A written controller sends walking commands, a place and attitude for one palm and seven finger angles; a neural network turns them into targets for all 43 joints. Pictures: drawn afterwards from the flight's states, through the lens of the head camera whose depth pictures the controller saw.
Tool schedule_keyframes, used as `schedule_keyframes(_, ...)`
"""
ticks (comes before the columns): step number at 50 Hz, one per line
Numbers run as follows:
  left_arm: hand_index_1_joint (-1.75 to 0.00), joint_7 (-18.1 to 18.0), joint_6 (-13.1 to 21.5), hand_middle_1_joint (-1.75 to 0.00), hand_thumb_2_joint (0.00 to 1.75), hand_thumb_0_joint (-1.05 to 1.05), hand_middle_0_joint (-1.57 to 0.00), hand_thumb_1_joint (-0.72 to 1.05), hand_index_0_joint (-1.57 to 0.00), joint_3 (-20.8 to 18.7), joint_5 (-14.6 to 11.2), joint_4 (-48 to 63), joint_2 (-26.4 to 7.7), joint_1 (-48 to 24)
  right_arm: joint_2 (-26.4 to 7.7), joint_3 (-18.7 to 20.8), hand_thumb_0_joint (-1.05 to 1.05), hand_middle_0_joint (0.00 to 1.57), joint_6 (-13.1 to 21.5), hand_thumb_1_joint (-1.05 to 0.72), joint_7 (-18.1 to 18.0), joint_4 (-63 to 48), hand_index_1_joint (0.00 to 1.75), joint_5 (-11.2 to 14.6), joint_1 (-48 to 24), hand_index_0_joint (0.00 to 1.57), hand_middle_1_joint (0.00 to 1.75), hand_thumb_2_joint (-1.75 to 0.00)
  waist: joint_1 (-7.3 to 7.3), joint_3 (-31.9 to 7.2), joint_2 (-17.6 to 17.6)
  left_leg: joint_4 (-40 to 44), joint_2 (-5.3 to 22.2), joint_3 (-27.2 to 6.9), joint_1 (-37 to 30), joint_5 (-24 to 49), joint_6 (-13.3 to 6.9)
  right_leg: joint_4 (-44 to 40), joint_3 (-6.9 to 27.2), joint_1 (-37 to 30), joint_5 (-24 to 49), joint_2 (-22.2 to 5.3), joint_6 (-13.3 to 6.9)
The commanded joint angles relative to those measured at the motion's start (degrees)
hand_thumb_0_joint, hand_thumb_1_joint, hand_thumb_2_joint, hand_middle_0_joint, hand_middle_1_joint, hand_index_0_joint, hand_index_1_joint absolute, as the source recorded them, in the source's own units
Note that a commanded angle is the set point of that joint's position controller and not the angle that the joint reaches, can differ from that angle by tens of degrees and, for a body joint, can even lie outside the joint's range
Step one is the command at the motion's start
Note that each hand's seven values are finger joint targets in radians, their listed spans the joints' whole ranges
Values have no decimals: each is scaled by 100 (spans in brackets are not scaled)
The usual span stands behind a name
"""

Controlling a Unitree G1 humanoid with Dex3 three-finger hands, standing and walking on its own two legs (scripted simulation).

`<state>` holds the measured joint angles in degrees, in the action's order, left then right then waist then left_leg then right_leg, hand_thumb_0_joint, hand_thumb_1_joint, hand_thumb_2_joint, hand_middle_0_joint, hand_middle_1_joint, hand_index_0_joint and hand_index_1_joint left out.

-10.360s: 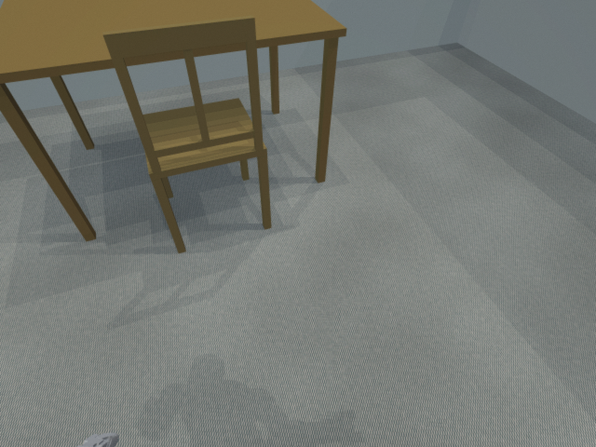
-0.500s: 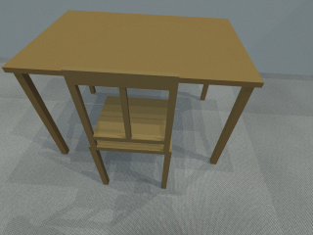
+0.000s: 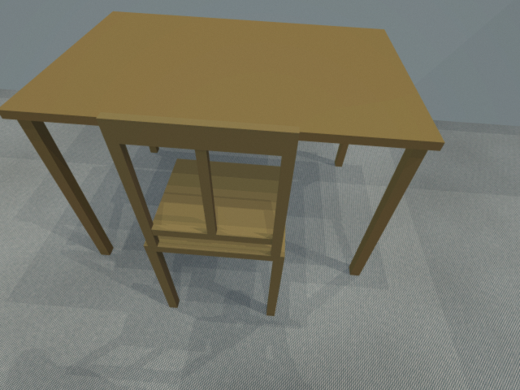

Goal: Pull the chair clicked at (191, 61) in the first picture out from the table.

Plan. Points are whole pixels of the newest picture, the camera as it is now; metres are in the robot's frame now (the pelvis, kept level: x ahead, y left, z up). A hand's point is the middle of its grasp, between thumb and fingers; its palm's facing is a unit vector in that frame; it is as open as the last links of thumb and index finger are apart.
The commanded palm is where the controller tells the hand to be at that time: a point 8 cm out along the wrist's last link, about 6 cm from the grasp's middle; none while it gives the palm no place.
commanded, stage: look again from close up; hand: left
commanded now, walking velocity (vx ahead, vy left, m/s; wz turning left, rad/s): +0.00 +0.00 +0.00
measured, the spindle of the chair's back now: (207, 195) +0.56 +0.16 -0.09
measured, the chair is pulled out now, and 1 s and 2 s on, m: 0.00 0.00 0.00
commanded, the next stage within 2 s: none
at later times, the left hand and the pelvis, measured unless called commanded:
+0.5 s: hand out of the picture +0.02 +0.14 -0.17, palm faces +0.03 -0.99 -0.15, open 7.4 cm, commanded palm none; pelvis +0.04 -0.01 +0.00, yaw -1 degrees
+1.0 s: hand out of the picture +0.03 +0.15 -0.17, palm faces +0.02 -0.99 -0.16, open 7.4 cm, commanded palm none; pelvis +0.05 -0.01 +0.01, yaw -1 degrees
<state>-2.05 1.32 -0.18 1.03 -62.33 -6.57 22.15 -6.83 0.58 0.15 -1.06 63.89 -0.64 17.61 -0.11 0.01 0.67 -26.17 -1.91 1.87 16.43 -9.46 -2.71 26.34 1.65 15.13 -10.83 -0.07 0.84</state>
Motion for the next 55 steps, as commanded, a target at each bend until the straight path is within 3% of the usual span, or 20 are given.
schedule_keyframes(1,-30,-8,86,-30,90,0,-20,90,-20,-24,4,89,-377,492,-556,52,0,20,104,-90,-19,-163,30,11,310,20,30,-90,30,416,43,890,665,-865,-62,-1141,41,-657,452,255,-624,-416,-262)
schedule_keyframes(9,-30,-23,103,-30,90,0,-20,90,-20,9,-17,39,-427,419,-537,-11,0,20,150,-90,-40,-81,30,30,268,20,30,-90,21,395,4,860,653,-723,-287,-541,75,-637,431,15,-53,-457,-268)
schedule_keyframes(22,-30,-31,98,-30,90,0,-20,90,-20,21,-33,31,-506,301,-549,-35,0,20,143,-90,-55,9,30,31,157,20,30,-90,-1,443,-8,786,628,-597,-487,-180,98,-719,472,-88,110,-465,-276)
schedule_keyframes(26,-30,-30,108,-30,90,0,-20,90,-20,20,-37,11,-516,290,-568,-52,0,20,182,-90,-66,17,30,25,188,20,30,-90,-6,224,-16,739,662,-577,-655,246,82,-630,446,-266,497,-489,-268)
schedule_keyframes(37,-30,-30,81,-30,90,0,-20,90,-20,14,-30,-10,-544,240,-595,-55,0,20,174,-90,-83,51,30,28,179,20,30,-90,-7,433,14,828,688,-584,-668,211,82,-669,434,-229,361,-455,-260)
schedule_keyframes(55,-30,-33,83,-30,90,0,-20,90,-20,19,-37,-77,-528,312,-610,-54,0,20,193,-90,-91,93,30,27,201,20,30,-90,-10,392,0,840,693,-572,-800,240,72,-649,456,-201,361,-470,-259)
